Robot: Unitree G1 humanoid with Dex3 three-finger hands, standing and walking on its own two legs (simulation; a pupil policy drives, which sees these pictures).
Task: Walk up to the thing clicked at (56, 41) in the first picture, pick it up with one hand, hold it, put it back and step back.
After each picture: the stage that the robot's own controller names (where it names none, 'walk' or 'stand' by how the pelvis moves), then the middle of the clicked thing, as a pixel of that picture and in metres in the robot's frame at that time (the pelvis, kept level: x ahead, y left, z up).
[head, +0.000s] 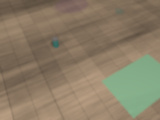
stand; (55, 42) +1.31 +0.30 -0.72
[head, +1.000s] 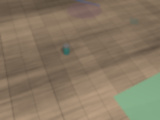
walk; (66, 49) +1.19 +0.14 -0.69
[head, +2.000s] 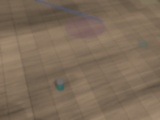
walk; (60, 84) +0.72 +0.13 -0.71
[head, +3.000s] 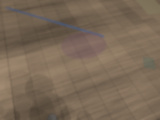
walk; out of the picture +0.43 +0.19 -0.71
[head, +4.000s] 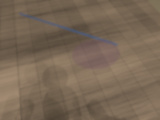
stand; out of the picture +0.32 +0.17 -0.70
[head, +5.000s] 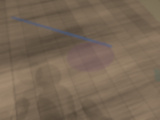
stand; out of the picture +0.30 +0.17 -0.72
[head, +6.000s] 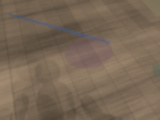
stand; out of the picture +0.29 +0.18 -0.72
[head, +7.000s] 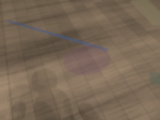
stand; out of the picture +0.29 +0.18 -0.73
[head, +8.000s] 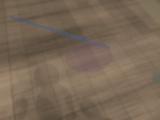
stand; out of the picture +0.29 +0.18 -0.73
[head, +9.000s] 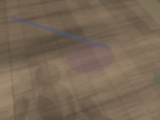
stand; out of the picture +0.29 +0.18 -0.73
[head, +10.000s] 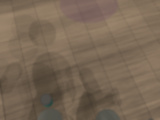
go down; (46, 100) +0.34 +0.18 -0.54
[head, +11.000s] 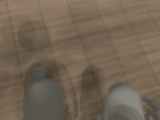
go down; (40, 75) +0.39 +0.20 -0.32
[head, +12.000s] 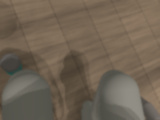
close in; (12, 65) +0.38 +0.23 -0.25
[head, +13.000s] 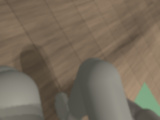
close; out of the picture +0.37 +0.24 -0.22
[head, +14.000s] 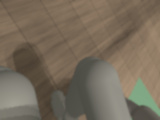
close; out of the picture +0.37 +0.26 -0.21
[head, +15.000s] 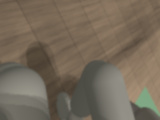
lift; out of the picture +0.34 +0.24 -0.21
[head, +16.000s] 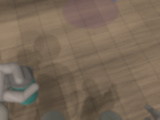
lift; (24, 86) +0.31 +0.18 +0.00
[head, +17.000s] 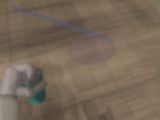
hold; (34, 86) +0.33 +0.17 +0.02
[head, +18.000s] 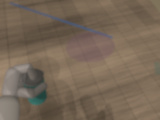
hold; (35, 87) +0.32 +0.17 +0.00
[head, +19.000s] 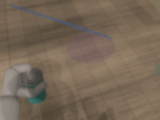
crouch; (34, 86) +0.33 +0.17 +0.01
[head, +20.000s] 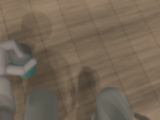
crouch; (23, 61) +0.40 +0.19 -0.09
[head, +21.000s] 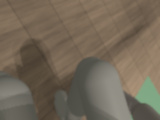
lower; out of the picture +0.40 +0.29 -0.22
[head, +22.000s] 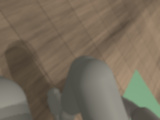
lower; out of the picture +0.41 +0.27 -0.22
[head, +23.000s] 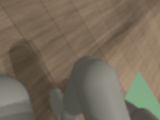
lower; out of the picture +0.40 +0.28 -0.22
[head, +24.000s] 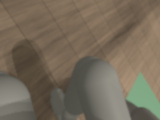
lower; out of the picture +0.39 +0.27 -0.22
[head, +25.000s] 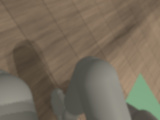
loosen; out of the picture +0.39 +0.27 -0.22
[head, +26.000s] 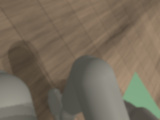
withdraw; out of the picture +0.38 +0.26 -0.22
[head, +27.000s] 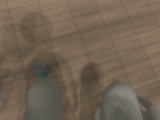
walk; (41, 70) +0.41 +0.20 -0.36
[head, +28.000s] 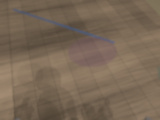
stand; out of the picture +0.33 +0.16 -0.66
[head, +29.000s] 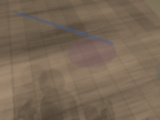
stand; out of the picture +0.34 +0.18 -0.67
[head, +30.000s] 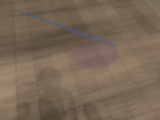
stand; out of the picture +0.34 +0.17 -0.70
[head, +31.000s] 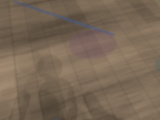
stand; out of the picture +0.36 +0.17 -0.71
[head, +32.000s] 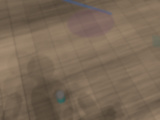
walk; (60, 97) +0.49 +0.16 -0.69
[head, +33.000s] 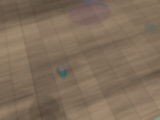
walk; (62, 71) +0.78 +0.20 -0.70
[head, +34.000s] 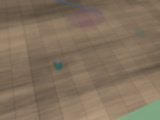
stand; (58, 64) +0.97 +0.21 -0.71
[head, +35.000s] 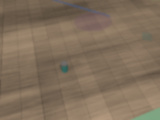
stand; (64, 66) +0.97 +0.19 -0.73
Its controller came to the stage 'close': yes
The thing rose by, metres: 0.71
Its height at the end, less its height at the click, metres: +0.00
